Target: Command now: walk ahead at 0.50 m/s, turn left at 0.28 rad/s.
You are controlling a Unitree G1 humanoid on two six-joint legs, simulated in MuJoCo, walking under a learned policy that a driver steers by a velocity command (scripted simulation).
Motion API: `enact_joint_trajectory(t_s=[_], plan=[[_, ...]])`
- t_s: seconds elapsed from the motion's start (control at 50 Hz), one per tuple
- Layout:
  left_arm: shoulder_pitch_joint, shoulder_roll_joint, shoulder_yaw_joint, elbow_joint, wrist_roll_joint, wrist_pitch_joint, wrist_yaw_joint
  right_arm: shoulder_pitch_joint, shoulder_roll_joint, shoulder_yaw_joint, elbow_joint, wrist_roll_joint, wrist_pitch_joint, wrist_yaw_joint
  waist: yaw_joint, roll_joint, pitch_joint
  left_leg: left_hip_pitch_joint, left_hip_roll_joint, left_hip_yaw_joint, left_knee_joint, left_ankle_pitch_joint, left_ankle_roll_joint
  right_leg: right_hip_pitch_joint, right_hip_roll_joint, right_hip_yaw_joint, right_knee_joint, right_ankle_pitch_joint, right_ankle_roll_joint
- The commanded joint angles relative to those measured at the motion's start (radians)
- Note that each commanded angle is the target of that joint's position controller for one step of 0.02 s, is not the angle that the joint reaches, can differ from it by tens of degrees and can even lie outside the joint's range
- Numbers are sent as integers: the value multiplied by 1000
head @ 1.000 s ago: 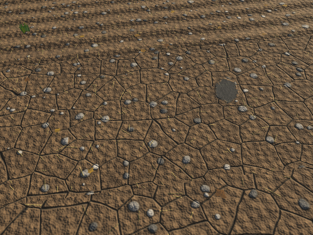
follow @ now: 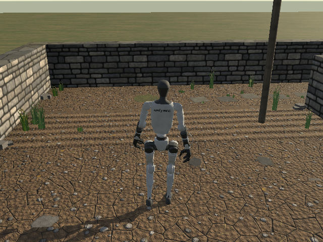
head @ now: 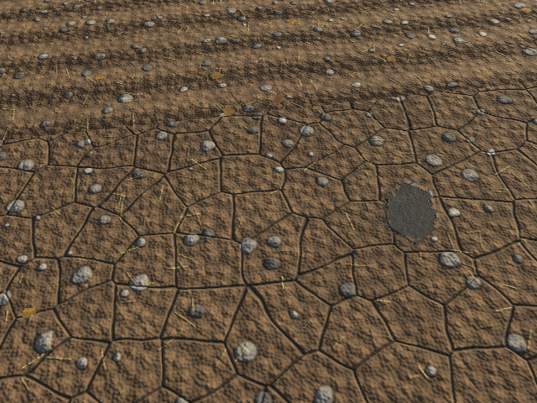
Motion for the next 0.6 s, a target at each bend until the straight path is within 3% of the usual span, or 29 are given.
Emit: enact_joint_trajectory(t_s=[0.02, 0.08, 0.14, 0.16, 0.2, 0.22, 0.24, 0.26, 0.34, 0.38, 0.42, 0.44, 0.46, 0.48, 0.5, 0.52, 0.54, 0.56, 0.58, 0.6], plan=[[115, 89, 25, 6, -6, -19, 10, 39, -73, -23, -44, -20, 22, -3, 24, -116, 7, -181, 100, -70, -12, 80, -18, 147, -286, 247, -317, 233, -85], [141, 107, 33, 10, -22, -47, 9, 7, -60, -30, -62, -14, 51, 6, -1, -93, -21, -190, 98, -55, -63, 161, -37, 173, -272, 147, -341, 345, -84], [160, 122, 36, 19, -15, -40, 16, -121, -54, -31, -124, -16, 54, 27, 11, -89, -3, -244, 99, -20, -172, 280, -39, 189, -242, 43, -344, 427, -69], [189, 128, 41, 35, -9, -36, 18, -150, -44, -25, -139, -31, 60, 31, 26, -107, -18, -230, 91, 13, -136, 320, -41, 189, -243, 9, -315, 505, -70], [206, 119, 39, 40, -9, -30, 19, -190, -43, -20, -166, -25, 64, 36, 30, -104, -16, -236, 95, 25, -186, 353, -35, 201, -244, -27, -297, 519, -69], [244, 132, 43, 41, 17, -41, 17, -163, -73, -34, -147, -36, 68, 36, 37, -112, -70, -265, 89, 44, -30, 465, -12, 272, -284, -18, -218, 571, -86], [314, 150, 51, 54, 11, -41, 13, -136, -93, -46, -138, -38, 77, 36, 47, -100, -100, -360, 115, -4, 11, 411, 6, 362, -320, 18, -183, 480, -122], [349, 139, 52, 59, 9, -38, 13, -172, -109, -53, -146, -45, 82, 37, 66, -67, -67, -448, 111, -18, 40, 371, 15, 403, -338, 43, -161, 410, -137], [435, 129, 54, 82, 24, -35, 19, -338, -96, -64, -197, -54, 88, 42, 119, -84, 72, -652, 97, -40, 91, 266, 11, 475, -397, 75, -117, 359, -125], [448, 128, 55, 84, 28, -41, 20, -385, -94, -66, -214, -56, 87, 42, 127, -91, 113, -674, 91, -22, 99, 243, 12, 465, -407, 51, -96, 385, -101], [410, 133, 54, 76, 24, -47, 21, -403, -87, -62, -224, -51, 82, 48, 106, -108, 129, -596, 91, 36, 49, 266, 21, 401, -393, -18, -63, 463, -69], [476, 119, 54, 117, 31, -66, 34, -491, -73, -62, -245, -51, 70, 47, 145, -142, 176, -756, 139, -88, 19, 390, 31, 521, -437, 39, -62, 287, -27], [515, 113, 51, 134, 40, -77, 39, -582, -76, -62, -272, -39, 52, 40, 192, -112, 199, -880, 111, -76, -79, 395, 22, 604, -419, 33, -83, 90, -2], [535, 114, 51, 155, 45, -88, 43, -627, -79, -61, -286, -44, 39, 41, 208, -112, 231, -913, 121, -75, -144, 409, 17, 618, -428, 38, -85, 51, 1], [536, 105, 47, 169, 45, -94, 45, -642, -73, -58, -295, -47, 27, 46, 205, -118, 237, -903, 121, -40, -188, 450, 21, 607, -424, 10, -73, 83, 6], [435, 92, 42, 149, 49, -99, 53, -614, -74, -52, -297, -29, 13, 65, 150, -27, 256, -683, 127, 12, -417, 668, 5, 395, -366, -92, -75, -7, 38], [385, 67, 29, 138, 31, -94, 54, -570, -23, -34, -274, -29, 6, 97, 136, -6, 197, -356, 107, 99, -541, 907, 4, 203, -312, -169, -77, -127, 43], [341, 72, 27, 131, 11, -90, 57, -501, 1, -25, -240, -32, 2, 121, 108, -8, 161, -130, 90, 112, -565, 1068, 4, 74, -301, -214, -34, -175, 35], [299, 105, 32, 115, 3, -83, 57, -392, -16, -32, -184, -29, 10, 125, 65, -15, 97, -7, 72, 118, -550, 1110, -2, 71, -290, -241, 63, -120, 30], [283, 122, 37, 110, -6, -77, 48, -271, -45, -40, -124, -33, 17, 104, 22, 1, 18, 88, 48, 149, -552, 1117, 0, 120, -278, -245, 233, 0, 28]])
Velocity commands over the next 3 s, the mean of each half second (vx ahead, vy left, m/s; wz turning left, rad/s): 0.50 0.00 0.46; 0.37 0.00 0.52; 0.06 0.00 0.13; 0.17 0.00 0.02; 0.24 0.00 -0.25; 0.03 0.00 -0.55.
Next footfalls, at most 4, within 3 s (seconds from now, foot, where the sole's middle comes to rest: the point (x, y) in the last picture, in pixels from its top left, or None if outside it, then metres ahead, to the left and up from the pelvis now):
0.68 left None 0.47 0.29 -0.95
1.16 right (214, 369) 0.66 0.20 -0.95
2.04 right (207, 325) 0.80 0.23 -0.95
2.56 left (137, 314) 0.84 0.45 -0.95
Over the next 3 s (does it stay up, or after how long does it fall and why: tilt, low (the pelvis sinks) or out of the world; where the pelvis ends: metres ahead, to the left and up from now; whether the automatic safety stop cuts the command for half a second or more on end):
stays up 0.79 0.32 -0.18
